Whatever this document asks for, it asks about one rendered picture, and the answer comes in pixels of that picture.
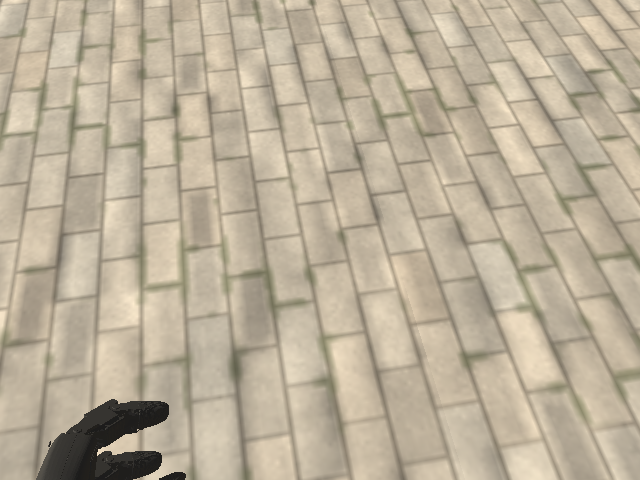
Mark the left robot hand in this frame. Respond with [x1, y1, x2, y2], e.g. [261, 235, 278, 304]
[36, 399, 186, 480]

